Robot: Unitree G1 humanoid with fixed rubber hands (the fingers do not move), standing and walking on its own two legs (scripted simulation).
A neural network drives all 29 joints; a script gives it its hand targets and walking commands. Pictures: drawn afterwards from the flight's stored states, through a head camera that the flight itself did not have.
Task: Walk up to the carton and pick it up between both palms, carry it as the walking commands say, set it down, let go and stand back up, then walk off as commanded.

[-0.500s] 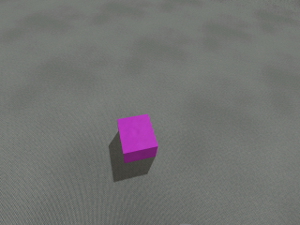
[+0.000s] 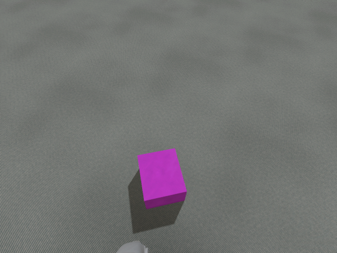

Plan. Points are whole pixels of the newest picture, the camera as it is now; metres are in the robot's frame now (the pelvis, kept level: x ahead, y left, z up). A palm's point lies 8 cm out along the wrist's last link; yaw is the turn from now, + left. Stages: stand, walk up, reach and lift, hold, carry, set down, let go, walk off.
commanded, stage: walk up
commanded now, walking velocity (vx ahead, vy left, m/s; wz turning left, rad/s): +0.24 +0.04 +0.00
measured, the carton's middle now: (161, 178) +0.55 +0.02 -0.68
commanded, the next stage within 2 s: none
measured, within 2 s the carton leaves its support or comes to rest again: neither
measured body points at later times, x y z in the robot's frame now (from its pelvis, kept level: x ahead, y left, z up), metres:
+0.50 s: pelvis +0.02 +0.03 +0.01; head +0.03 +0.04 +0.46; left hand +0.11 +0.27 -0.14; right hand +0.05 -0.24 -0.13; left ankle +0.07 +0.11 -0.73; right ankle +0.01 -0.12 -0.73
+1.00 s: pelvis +0.01 +0.02 +0.02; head +0.02 +0.03 +0.47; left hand +0.03 +0.26 -0.14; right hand +0.04 -0.25 -0.12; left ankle +0.07 +0.11 -0.72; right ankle -0.03 -0.13 -0.69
